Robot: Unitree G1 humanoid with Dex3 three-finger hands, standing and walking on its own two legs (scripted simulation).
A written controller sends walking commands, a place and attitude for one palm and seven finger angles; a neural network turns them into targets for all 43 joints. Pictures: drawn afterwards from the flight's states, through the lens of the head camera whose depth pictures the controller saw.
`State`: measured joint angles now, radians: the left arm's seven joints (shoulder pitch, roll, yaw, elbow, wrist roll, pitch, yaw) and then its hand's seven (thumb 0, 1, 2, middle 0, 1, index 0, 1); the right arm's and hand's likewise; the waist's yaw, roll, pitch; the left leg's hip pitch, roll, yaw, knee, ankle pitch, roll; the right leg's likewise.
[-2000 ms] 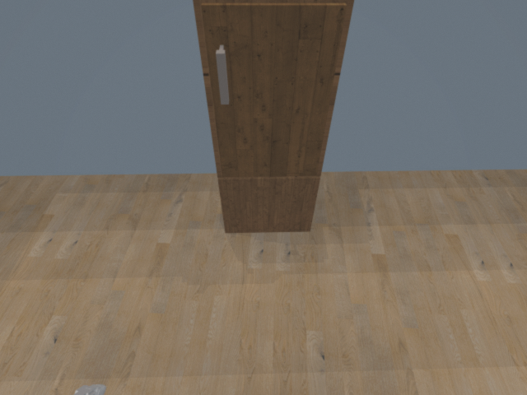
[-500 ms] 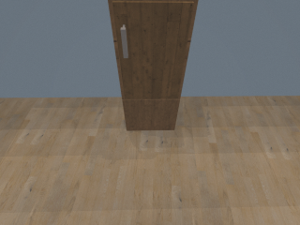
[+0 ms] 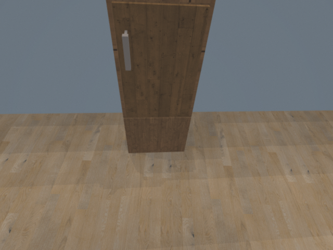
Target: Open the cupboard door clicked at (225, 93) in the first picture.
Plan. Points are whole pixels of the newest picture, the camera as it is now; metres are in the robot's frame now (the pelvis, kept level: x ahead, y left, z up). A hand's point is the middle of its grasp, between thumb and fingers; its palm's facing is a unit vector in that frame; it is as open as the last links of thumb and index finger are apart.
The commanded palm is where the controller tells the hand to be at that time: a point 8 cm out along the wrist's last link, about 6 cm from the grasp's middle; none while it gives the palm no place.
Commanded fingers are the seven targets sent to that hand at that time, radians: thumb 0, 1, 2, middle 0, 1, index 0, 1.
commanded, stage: take the last steps up to it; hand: left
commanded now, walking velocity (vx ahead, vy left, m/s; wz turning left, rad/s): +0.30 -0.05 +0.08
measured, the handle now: (127, 50) +0.83 +0.20 +0.06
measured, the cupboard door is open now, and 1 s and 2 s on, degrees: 0 0 0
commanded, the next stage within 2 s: come to a stop and stand still in 0.66 s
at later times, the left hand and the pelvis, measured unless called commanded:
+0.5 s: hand out of the picture +0.11 +0.12 -0.18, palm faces +0.16 -0.98 -0.10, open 7.4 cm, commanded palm none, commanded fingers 0.00 0.90 0.90 -0.20 -0.30 -0.20 -0.30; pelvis +0.15 -0.03 +0.01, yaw +5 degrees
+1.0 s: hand (120, 197) +0.31 +0.15 -0.17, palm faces +0.08 -0.97 -0.23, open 7.3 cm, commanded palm none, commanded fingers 0.00 0.90 0.90 -0.20 -0.30 -0.20 -0.30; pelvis +0.28 -0.03 +0.00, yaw +4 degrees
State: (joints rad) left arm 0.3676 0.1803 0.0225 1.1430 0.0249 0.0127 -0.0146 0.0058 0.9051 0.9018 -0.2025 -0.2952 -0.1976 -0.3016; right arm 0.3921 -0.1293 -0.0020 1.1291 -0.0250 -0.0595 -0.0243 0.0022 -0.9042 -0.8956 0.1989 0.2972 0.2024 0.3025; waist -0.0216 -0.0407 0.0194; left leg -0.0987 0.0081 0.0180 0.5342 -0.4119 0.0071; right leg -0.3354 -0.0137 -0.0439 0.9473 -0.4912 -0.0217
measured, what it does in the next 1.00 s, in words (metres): walks ahead: right foot, then left foot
